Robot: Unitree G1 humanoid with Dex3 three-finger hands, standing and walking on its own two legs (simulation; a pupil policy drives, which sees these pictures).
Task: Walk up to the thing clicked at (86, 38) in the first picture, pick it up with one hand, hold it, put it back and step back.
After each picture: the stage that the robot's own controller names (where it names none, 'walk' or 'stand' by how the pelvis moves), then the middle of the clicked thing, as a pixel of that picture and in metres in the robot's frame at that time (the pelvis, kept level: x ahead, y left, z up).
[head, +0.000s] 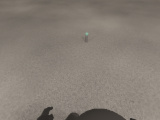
stand; (86, 37) +1.78 +0.11 -0.65
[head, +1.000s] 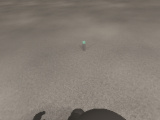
walk; (84, 46) +1.66 +0.27 -0.64
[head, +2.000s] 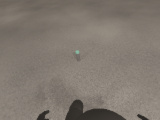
walk; (78, 56) +1.09 +0.32 -0.65
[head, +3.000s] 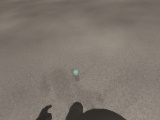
walk; (76, 75) +0.70 +0.26 -0.65
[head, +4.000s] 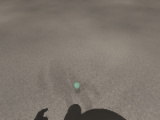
walk; (77, 88) +0.47 +0.18 -0.64
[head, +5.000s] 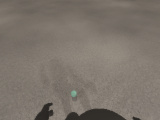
stand; (74, 96) +0.38 +0.18 -0.65
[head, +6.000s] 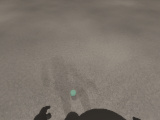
stand; (73, 95) +0.38 +0.19 -0.65
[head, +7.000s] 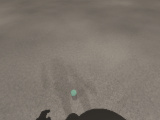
stand; (74, 95) +0.38 +0.19 -0.66
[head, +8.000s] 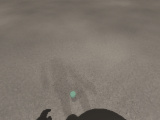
stand; (73, 96) +0.37 +0.20 -0.66
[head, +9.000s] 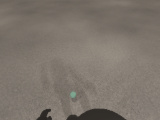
stand; (73, 97) +0.36 +0.20 -0.66
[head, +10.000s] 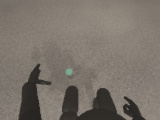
go down; (69, 74) +0.41 +0.19 -0.46
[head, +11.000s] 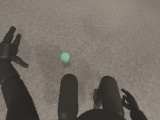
go down; (65, 61) +0.46 +0.20 -0.28
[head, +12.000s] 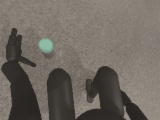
close in; (47, 51) +0.44 +0.23 -0.19
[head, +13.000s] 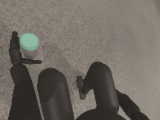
close; (30, 49) +0.44 +0.26 -0.16
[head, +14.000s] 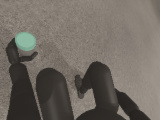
lift; (26, 49) +0.43 +0.26 -0.16
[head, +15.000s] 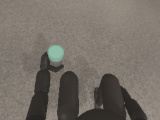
lift; (56, 60) +0.36 +0.24 -0.03
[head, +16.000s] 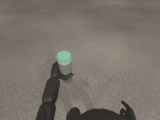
hold; (65, 69) +0.32 +0.16 +0.10
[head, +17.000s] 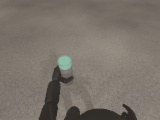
hold; (66, 72) +0.31 +0.17 +0.05
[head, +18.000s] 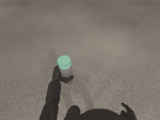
hold; (66, 72) +0.32 +0.17 +0.05
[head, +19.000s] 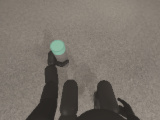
crouch; (61, 56) +0.42 +0.19 -0.03
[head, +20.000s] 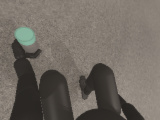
lower; (30, 46) +0.45 +0.26 -0.16
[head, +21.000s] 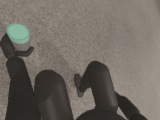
lower; (22, 44) +0.46 +0.27 -0.17
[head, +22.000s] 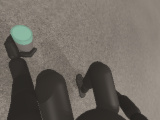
lower; (25, 45) +0.45 +0.27 -0.17
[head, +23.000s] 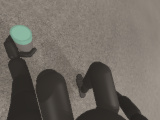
lower; (25, 45) +0.45 +0.27 -0.16
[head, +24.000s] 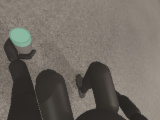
rest; (24, 47) +0.45 +0.27 -0.17
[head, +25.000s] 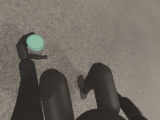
open; (36, 49) +0.44 +0.24 -0.18
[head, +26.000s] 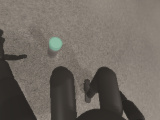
stand; (53, 49) +0.44 +0.22 -0.19
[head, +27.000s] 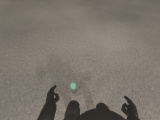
stand; (73, 88) +0.39 +0.16 -0.55
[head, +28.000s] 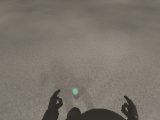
stand; (75, 94) +0.39 +0.16 -0.60
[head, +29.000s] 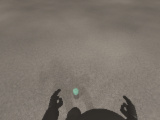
stand; (76, 94) +0.39 +0.15 -0.60
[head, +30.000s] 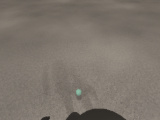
stand; (78, 95) +0.42 +0.14 -0.65
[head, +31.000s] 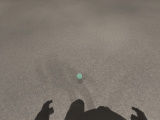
walk; (79, 78) +0.50 +0.14 -0.63
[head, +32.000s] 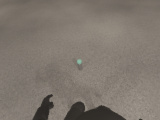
walk; (79, 65) +0.76 +0.19 -0.64
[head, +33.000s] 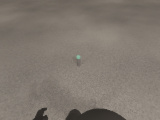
stand; (78, 61) +1.01 +0.23 -0.63
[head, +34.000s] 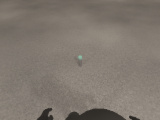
stand; (80, 61) +1.00 +0.18 -0.66
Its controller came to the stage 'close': yes
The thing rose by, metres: 0.69
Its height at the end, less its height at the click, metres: +0.00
